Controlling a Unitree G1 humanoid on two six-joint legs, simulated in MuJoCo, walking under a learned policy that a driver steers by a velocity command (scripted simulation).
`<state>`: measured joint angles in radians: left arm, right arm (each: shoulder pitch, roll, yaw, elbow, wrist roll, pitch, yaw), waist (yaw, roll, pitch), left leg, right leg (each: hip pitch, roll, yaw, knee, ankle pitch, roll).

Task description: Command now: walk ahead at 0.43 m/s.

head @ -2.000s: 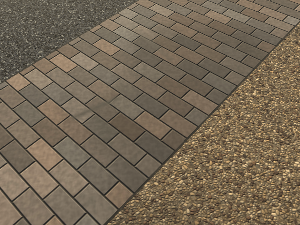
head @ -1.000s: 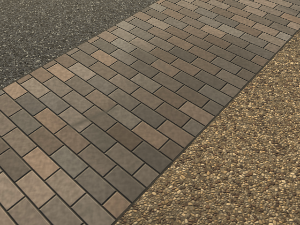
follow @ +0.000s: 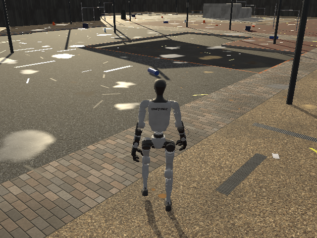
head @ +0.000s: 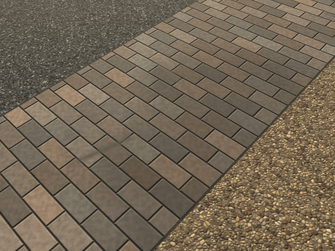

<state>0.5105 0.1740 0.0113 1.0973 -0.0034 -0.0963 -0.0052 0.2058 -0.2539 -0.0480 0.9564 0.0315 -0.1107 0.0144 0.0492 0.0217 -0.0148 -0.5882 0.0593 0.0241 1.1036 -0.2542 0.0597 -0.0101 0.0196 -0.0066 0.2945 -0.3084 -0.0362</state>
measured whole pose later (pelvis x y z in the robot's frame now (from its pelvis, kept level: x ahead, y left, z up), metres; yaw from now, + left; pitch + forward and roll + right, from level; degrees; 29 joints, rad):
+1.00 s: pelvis +0.57 -0.02 +0.00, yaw +0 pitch +1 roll -1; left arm 0.28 0.23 0.05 0.93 0.01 -0.10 -0.03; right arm 0.20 -0.28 -0.06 0.94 0.02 -0.08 -0.01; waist 0.02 0.04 0.02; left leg -0.58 0.11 -0.03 1.08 -0.25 0.04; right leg -0.20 0.06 -0.07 0.32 -0.14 -0.08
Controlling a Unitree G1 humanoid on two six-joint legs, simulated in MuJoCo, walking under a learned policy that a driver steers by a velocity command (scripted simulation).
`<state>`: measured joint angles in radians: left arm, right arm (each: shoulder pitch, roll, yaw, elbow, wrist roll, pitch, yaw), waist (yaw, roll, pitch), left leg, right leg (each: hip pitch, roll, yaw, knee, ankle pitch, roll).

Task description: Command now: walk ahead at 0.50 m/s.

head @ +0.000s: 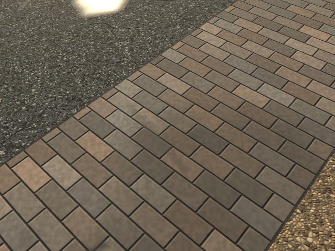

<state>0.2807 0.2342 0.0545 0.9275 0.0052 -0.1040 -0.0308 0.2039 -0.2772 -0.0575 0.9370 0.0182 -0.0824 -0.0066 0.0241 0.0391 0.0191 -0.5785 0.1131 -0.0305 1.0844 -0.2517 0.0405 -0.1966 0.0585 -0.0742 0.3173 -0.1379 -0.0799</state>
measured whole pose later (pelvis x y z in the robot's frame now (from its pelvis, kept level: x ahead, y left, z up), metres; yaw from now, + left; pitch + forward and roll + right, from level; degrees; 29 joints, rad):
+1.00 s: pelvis +0.55 -0.03 -0.02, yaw -21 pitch +1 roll +1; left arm 0.17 0.27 0.09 0.78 -0.02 -0.06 -0.04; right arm 0.21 -0.27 -0.06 0.91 0.03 -0.11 0.00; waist 0.00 0.00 0.07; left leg -0.32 0.05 0.01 1.22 -0.44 0.00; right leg -0.41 0.07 -0.04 0.57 -0.19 -0.11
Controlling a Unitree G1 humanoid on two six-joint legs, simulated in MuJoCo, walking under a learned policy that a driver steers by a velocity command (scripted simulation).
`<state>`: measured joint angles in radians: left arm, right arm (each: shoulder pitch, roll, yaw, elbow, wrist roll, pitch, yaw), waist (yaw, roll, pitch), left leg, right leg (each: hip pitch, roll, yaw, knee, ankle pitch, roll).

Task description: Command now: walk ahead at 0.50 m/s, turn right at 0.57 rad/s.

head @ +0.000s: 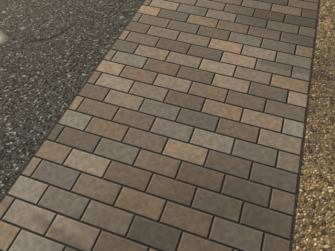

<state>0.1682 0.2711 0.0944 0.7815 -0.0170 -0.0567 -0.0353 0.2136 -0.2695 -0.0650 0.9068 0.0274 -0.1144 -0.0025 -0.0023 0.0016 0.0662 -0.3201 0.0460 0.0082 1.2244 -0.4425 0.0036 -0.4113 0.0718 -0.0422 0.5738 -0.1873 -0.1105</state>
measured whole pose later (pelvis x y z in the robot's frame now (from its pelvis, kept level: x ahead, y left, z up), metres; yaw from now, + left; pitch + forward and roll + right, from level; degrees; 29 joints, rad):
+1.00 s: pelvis +0.55 -0.07 +0.01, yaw -12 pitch +2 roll +1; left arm 0.12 0.26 0.05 0.70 -0.01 -0.09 -0.03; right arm 0.34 -0.29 -0.04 0.90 0.02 -0.08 0.01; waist -0.04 0.02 0.02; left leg -0.30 0.02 -0.03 1.06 -0.46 0.03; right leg -0.41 0.02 -0.03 0.53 -0.16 -0.05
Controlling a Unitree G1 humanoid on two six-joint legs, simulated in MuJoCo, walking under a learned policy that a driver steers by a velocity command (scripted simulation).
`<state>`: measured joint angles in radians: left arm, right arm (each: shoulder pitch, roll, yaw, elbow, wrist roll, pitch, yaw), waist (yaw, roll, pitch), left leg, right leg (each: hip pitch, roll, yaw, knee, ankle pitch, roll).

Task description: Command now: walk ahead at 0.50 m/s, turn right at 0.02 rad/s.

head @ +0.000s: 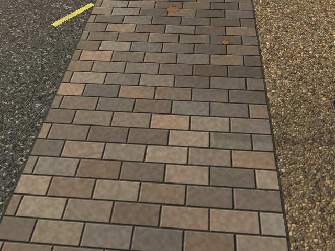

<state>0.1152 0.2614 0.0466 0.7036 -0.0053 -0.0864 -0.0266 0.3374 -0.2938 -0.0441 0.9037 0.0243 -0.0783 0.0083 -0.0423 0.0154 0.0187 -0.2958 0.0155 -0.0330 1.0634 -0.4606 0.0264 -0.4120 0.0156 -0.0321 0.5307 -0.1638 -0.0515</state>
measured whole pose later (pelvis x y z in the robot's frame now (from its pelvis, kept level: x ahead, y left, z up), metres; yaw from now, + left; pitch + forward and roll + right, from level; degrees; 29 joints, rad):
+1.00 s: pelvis +0.55 +0.01 -0.01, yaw +0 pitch +3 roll +1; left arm 0.03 0.25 0.04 0.76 0.00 -0.09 -0.04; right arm 0.38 -0.29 -0.06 0.94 0.01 -0.04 -0.01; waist -0.07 0.00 0.02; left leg -0.01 0.01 0.03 0.51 -0.44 0.01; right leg -0.50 -0.02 -0.04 0.53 -0.07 -0.06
